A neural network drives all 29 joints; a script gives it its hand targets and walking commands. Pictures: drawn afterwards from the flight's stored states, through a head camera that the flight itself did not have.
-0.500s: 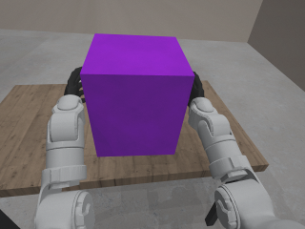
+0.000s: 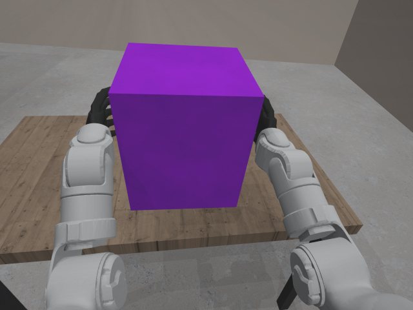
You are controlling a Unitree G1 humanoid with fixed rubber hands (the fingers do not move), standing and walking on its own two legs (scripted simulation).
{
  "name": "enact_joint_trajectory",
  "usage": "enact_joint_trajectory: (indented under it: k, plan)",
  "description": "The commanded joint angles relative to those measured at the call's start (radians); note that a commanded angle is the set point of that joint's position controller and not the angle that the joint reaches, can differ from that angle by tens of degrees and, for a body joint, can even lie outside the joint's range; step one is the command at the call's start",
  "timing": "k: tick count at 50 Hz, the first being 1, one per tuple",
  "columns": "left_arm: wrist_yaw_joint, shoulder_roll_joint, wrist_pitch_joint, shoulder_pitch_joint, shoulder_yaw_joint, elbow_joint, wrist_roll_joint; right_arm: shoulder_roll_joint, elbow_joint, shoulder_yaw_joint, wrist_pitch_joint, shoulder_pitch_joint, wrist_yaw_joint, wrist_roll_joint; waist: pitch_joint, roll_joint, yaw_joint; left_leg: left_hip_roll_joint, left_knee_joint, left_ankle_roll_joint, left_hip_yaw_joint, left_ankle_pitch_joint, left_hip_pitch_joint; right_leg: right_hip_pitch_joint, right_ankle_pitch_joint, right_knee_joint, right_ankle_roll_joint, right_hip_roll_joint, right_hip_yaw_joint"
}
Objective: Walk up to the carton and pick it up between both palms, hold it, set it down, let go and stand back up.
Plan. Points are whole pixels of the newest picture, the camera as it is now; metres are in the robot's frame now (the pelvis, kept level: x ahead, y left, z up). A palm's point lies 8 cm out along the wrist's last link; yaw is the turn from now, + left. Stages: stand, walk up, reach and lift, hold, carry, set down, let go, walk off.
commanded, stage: hold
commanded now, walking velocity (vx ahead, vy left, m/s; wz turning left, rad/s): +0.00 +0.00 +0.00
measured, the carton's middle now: (184, 128) +0.41 +0.02 +0.21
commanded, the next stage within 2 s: none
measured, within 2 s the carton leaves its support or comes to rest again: neither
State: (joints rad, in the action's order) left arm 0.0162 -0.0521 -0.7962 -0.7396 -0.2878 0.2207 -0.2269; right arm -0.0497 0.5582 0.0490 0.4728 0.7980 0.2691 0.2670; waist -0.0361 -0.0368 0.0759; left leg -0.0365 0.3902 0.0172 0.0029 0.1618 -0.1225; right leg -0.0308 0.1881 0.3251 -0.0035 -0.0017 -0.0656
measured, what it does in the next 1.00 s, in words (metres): stands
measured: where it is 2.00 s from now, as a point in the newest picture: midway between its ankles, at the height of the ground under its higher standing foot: outside the picture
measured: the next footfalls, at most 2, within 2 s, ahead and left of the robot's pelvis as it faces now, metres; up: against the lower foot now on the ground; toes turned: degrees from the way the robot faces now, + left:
none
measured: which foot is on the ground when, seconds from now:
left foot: down 0.00-1.00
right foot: down 0.00-1.00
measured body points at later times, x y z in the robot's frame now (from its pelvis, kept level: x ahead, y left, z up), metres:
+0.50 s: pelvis +0.01 +0.00 +0.00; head -0.05 +0.02 +0.45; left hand +0.39 +0.17 +0.23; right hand +0.39 -0.14 +0.22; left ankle +0.04 +0.13 -0.75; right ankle +0.00 -0.12 -0.75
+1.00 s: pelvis +0.00 +0.00 +0.00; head -0.05 +0.02 +0.45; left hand +0.39 +0.17 +0.23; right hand +0.39 -0.14 +0.23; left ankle +0.04 +0.13 -0.75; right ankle +0.00 -0.12 -0.75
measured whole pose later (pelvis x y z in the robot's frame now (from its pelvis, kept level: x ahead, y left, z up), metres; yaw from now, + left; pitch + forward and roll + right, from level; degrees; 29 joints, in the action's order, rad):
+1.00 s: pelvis +0.00 +0.00 +0.00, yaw +0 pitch -7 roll -1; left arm 0.00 -0.03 -0.84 -0.72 -0.31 0.15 -0.25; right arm -0.05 0.49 0.04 0.54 0.80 0.29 0.29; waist -0.03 -0.03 0.08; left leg -0.03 0.39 0.02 0.00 0.17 -0.10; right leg -0.02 0.20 0.33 0.00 0.00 -0.06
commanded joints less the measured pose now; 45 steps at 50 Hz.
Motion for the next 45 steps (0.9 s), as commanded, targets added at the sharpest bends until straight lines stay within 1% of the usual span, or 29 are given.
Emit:
enact_joint_trajectory:
  k: [1,3,4,6,7,10,11,12,14,17,18,19,22,23,26,27,28,29,30,31,35,36,37,39,40,41,42,43,45]
  plan:
    - [-0.121,0.641,0.094,-0.884,0.497,-0.157,0.188,0.62,-0.337,-0.363,-0.051,0.972,-0.148,0.106,-0.499,0.102,0.004,0.07,-0.021,0.017,0.007,-0.203,0.228,-0.031,-0.111,-0.063,-0.044,0.08,0.003]
    - [-0.132,0.616,0.073,-0.82,0.45,-0.102,0.16,0.595,-0.288,-0.343,-0.038,0.928,-0.141,0.107,-0.438,0.096,0.001,0.076,-0.045,0.006,-0.009,-0.177,0.202,-0.021,-0.111,-0.073,-0.049,0.069,0.008]
    - [-0.138,0.642,0.076,-0.843,0.488,-0.149,0.172,0.605,-0.328,-0.353,-0.043,0.942,-0.138,0.107,-0.472,0.096,0.016,0.076,-0.032,0.011,-0.01,-0.218,0.222,0.008,-0.15,-0.065,-0.047,0.067,0.005]
    - [-0.143,0.628,0.069,-0.838,0.446,-0.088,0.16,0.59,-0.328,-0.361,-0.041,0.99,-0.134,0.107,-0.45,0.096,-0.004,0.078,-0.031,0.002,-0.012,-0.2,0.203,-0.007,-0.139,-0.068,-0.047,0.068,0.018]
    - [-0.141,0.64,0.073,-0.843,0.478,-0.155,0.178,0.623,-0.382,-0.384,-0.048,1.007,-0.131,0.132,-0.525,0.089,0.003,0.078,-0.019,0.007,-0.007,-0.245,0.218,0.035,-0.186,-0.052,-0.051,0.078,0.007]
    - [-0.141,0.621,0.08,-0.875,0.462,-0.182,0.184,0.628,-0.339,-0.383,-0.031,0.986,-0.13,0.133,-0.504,0.068,0.002,0.075,-0.018,0.011,-0.004,-0.25,0.235,0.001,-0.179,-0.052,-0.053,0.078,0.008]
    - [-0.141,0.62,0.077,-0.869,0.447,-0.116,0.161,0.614,-0.27,-0.352,-0.019,0.951,-0.134,0.12,-0.451,0.094,0.004,0.078,-0.027,0.014,-0.011,-0.204,0.215,-0.005,-0.127,-0.064,-0.051,0.074,0.011]
    - [-0.141,0.632,0.085,-0.893,0.476,-0.181,0.189,0.635,-0.324,-0.376,-0.03,0.964,-0.137,0.129,-0.518,0.1,-0.002,0.082,-0.022,0.016,-0.01,-0.216,0.215,0.014,-0.148,-0.05,-0.049,0.074,0.01]
    - [-0.136,0.65,0.085,-0.873,0.495,-0.169,0.189,0.631,-0.37,-0.378,-0.041,0.985,-0.135,0.142,-0.557,0.126,-0.003,0.081,-0.007,0.02,-0.006,-0.26,0.227,0.021,-0.193,-0.046,-0.05,0.072,0.012]
    - [-0.126,0.642,0.089,-0.895,0.516,-0.236,0.211,0.639,-0.392,-0.404,-0.032,0.977,-0.131,0.145,-0.569,0.103,0.017,0.077,0.017,0.031,0.004,-0.334,0.275,0.013,-0.245,-0.04,-0.052,0.086,0.0]
    - [-0.13,0.624,0.079,-0.852,0.489,-0.149,0.19,0.618,-0.369,-0.387,-0.024,0.964,-0.128,0.142,-0.499,0.076,0.017,0.078,0.004,0.021,0.001,-0.289,0.239,0.009,-0.22,-0.049,-0.054,0.078,0.007]
    - [-0.134,0.625,0.083,-0.862,0.482,-0.203,0.185,0.641,-0.355,-0.38,-0.017,0.941,-0.124,0.129,-0.508,0.073,0.011,0.082,-0.012,0.01,0.0,-0.264,0.236,0.033,-0.22,-0.05,-0.059,0.069,0.014]
    - [-0.146,0.621,0.068,-0.852,0.477,-0.123,0.177,0.615,-0.328,-0.356,-0.014,0.955,-0.123,0.123,-0.425,0.093,0.017,0.077,-0.022,0.012,-0.004,-0.202,0.194,-0.005,-0.16,-0.06,-0.054,0.067,0.019]
    - [-0.144,0.646,0.078,-0.887,0.51,-0.218,0.199,0.632,-0.368,-0.376,-0.025,0.963,-0.122,0.129,-0.52,0.122,0.02,0.077,-0.01,0.023,-0.006,-0.244,0.225,0.023,-0.19,-0.047,-0.047,0.073,0.014]
    - [-0.137,0.62,0.077,-0.867,0.503,-0.254,0.201,0.626,-0.399,-0.394,-0.019,0.952,-0.118,0.148,-0.577,0.125,0.01,0.086,0.0,0.024,-0.001,-0.308,0.252,0.031,-0.276,-0.034,-0.057,0.076,0.013]
    - [-0.136,0.626,0.073,-0.854,0.517,-0.238,0.21,0.627,-0.393,-0.402,-0.014,0.929,-0.116,0.157,-0.541,0.106,0.032,0.086,0.011,0.033,-0.003,-0.355,0.26,0.049,-0.319,-0.036,-0.061,0.075,0.014]
    - [-0.143,0.614,0.062,-0.801,0.487,-0.191,0.187,0.616,-0.4,-0.404,-0.008,0.934,-0.111,0.164,-0.506,0.109,0.01,0.088,0.006,0.028,-0.004,-0.334,0.248,0.038,-0.304,-0.039,-0.062,0.073,0.019]
    - [-0.148,0.613,0.06,-0.8,0.484,-0.2,0.18,0.617,-0.409,-0.404,-0.005,0.924,-0.104,0.159,-0.502,0.081,0.024,0.09,0.004,0.021,-0.007,-0.324,0.246,0.057,-0.315,-0.039,-0.069,0.071,0.014]
    - [-0.152,0.611,0.061,-0.799,0.497,-0.226,0.19,0.618,-0.438,-0.421,-0.007,0.942,-0.103,0.171,-0.515,0.079,0.01,0.085,0.004,0.019,-0.001,-0.332,0.235,0.063,-0.323,-0.04,-0.066,0.076,0.017]
    - [-0.148,0.632,0.064,-0.825,0.534,-0.284,0.202,0.622,-0.423,-0.42,-0.002,0.905,-0.102,0.167,-0.539,0.106,0.038,0.086,0.011,0.033,-0.005,-0.354,0.252,0.067,-0.325,-0.026,-0.064,0.08,0.014]
    - [-0.148,0.62,0.051,-0.818,0.539,-0.301,0.202,0.614,-0.474,-0.416,0.004,0.916,-0.102,0.166,-0.539,0.114,0.038,0.084,0.015,0.039,0.0,-0.351,0.261,0.058,-0.31,-0.032,-0.056,0.077,0.008]
    - [-0.145,0.614,0.056,-0.811,0.533,-0.344,0.197,0.621,-0.497,-0.434,0.003,0.91,-0.104,0.183,-0.559,0.105,0.009,0.084,0.013,0.03,0.0,-0.361,0.255,0.062,-0.321,-0.028,-0.061,0.085,0.008]
    - [-0.145,0.601,0.048,-0.801,0.527,-0.308,0.193,0.605,-0.473,-0.421,0.011,0.893,-0.103,0.171,-0.528,0.106,0.034,0.087,0.011,0.035,0.002,-0.341,0.256,0.047,-0.301,-0.029,-0.058,0.081,0.006]
    - [-0.151,0.582,0.044,-0.843,0.503,-0.246,0.176,0.596,-0.394,-0.375,0.018,0.908,-0.108,0.144,-0.448,0.106,0.029,0.08,-0.015,0.027,-0.004,-0.238,0.213,0.02,-0.201,-0.048,-0.057,0.067,0.01]
    - [-0.15,0.609,0.045,-0.831,0.515,-0.283,0.177,0.61,-0.459,-0.409,0.007,0.934,-0.117,0.156,-0.528,0.11,0.006,0.078,-0.014,0.027,-0.002,-0.259,0.222,0.051,-0.21,-0.038,-0.054,0.079,0.005]
    - [-0.147,0.585,0.041,-0.804,0.497,-0.248,0.167,0.601,-0.41,-0.383,0.017,0.901,-0.119,0.152,-0.479,0.101,0.013,0.075,-0.025,0.023,0.003,-0.245,0.219,0.013,-0.204,-0.047,-0.052,0.069,0.007]
    - [-0.144,0.602,0.045,-0.814,0.5,-0.308,0.173,0.619,-0.443,-0.407,0.008,0.902,-0.121,0.156,-0.548,0.108,0.002,0.078,-0.016,0.022,0.0,-0.296,0.245,0.045,-0.26,-0.036,-0.052,0.075,0.005]
    - [-0.143,0.599,0.044,-0.819,0.521,-0.299,0.183,0.601,-0.423,-0.4,0.007,0.895,-0.119,0.159,-0.529,0.133,0.019,0.079,-0.004,0.034,-0.002,-0.325,0.246,0.035,-0.29,-0.032,-0.052,0.072,0.005]
    - [-0.145,0.613,0.043,-0.83,0.524,-0.275,0.187,0.601,-0.462,-0.408,0.002,0.954,-0.113,0.155,-0.544,0.109,0.012,0.08,0.0,0.026,-0.003,-0.313,0.244,0.038,-0.265,-0.034,-0.055,0.078,0.015]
